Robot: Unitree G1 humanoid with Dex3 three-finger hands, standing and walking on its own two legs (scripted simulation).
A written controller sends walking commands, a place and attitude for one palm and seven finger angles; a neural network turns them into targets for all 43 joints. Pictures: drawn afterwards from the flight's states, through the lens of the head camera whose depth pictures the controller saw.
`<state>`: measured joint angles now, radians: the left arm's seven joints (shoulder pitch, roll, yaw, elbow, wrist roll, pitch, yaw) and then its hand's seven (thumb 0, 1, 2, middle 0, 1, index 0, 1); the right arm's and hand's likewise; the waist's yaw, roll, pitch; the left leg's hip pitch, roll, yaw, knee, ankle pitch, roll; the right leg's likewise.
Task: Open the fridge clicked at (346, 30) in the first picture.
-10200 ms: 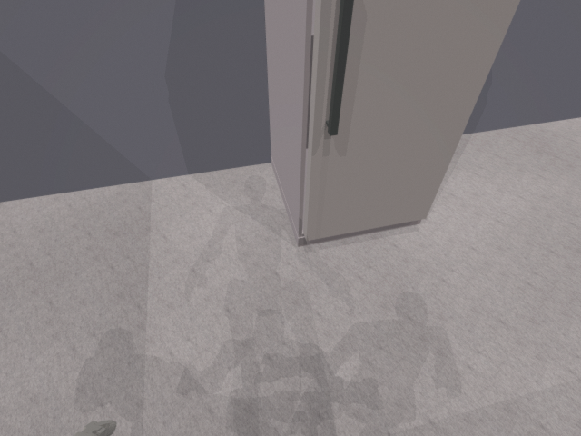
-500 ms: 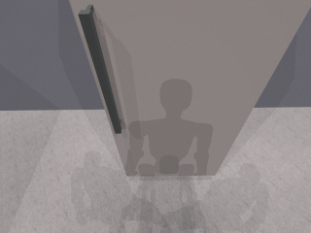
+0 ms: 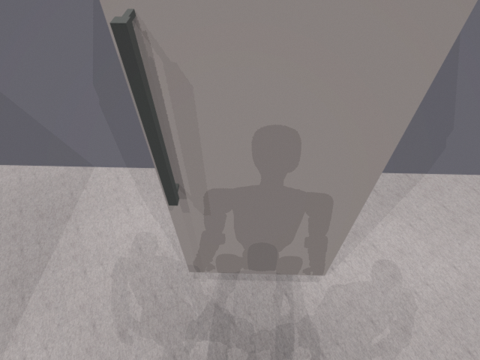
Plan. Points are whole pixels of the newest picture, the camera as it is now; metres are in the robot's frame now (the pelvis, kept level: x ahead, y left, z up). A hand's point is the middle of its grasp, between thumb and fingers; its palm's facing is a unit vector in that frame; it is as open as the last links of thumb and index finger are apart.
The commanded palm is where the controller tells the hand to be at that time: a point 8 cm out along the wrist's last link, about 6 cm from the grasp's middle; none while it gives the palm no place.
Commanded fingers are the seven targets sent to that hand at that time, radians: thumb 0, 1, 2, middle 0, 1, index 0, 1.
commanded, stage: come to a stop and stand still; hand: left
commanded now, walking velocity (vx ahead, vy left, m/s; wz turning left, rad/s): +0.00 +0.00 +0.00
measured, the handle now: (157, 130) +0.51 +0.20 +0.10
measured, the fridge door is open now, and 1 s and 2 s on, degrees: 0 0 0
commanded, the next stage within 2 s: look again from close up in 0.22 s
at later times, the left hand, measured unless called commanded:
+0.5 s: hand out of the picture +0.02 +0.19 -0.17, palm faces +0.01 -0.97 -0.23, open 7.4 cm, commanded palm none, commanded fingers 0.00 0.90 0.90 -0.20 -0.30 -0.20 -0.30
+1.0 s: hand out of the picture +0.02 +0.19 -0.17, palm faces +0.01 -0.97 -0.23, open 7.4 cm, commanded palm none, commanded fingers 0.00 0.90 0.90 -0.20 -0.30 -0.20 -0.30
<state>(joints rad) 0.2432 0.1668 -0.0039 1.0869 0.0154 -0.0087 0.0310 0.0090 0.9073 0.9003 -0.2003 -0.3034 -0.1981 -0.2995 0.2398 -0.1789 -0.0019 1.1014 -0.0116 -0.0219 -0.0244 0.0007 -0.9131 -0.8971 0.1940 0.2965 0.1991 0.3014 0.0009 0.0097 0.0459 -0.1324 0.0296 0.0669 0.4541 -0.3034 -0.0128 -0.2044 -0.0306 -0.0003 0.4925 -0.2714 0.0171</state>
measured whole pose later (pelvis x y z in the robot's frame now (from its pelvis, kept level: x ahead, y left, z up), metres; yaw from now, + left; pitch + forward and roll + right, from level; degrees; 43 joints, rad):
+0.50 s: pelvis -0.01 +0.00 +0.00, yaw +0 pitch -1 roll +0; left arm 0.22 0.20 0.00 1.08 0.01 -0.01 0.02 0.01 0.90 0.90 -0.20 -0.30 -0.20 -0.30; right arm 0.24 -0.19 0.00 1.12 -0.01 -0.02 -0.02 0.00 -0.91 -0.90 0.19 0.30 0.20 0.30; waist 0.00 0.00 0.05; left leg -0.13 0.03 0.06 0.43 -0.28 -0.02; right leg -0.20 -0.03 -0.01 0.46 -0.25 0.01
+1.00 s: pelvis -0.01 +0.00 +0.00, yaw +0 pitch -1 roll +0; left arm 0.21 0.21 0.00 1.09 0.02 -0.01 0.02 0.01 0.90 0.90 -0.20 -0.30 -0.20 -0.30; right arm 0.22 -0.19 0.00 1.12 -0.01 -0.03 -0.02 0.00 -0.91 -0.90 0.20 0.30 0.20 0.30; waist 0.00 -0.01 0.05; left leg -0.13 0.03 0.06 0.41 -0.26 -0.02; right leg -0.19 -0.03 -0.01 0.44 -0.23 0.01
